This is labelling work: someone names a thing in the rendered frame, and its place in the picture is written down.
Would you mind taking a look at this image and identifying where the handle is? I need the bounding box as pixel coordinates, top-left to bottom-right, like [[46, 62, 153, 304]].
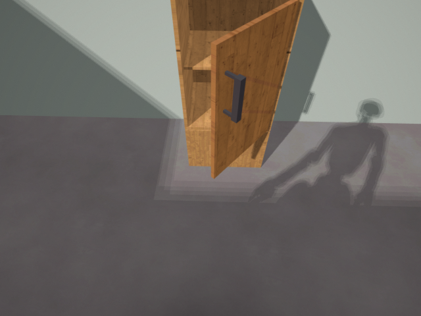
[[223, 70, 246, 123]]

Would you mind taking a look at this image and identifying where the cupboard door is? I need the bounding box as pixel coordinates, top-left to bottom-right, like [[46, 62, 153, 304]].
[[211, 0, 299, 179]]

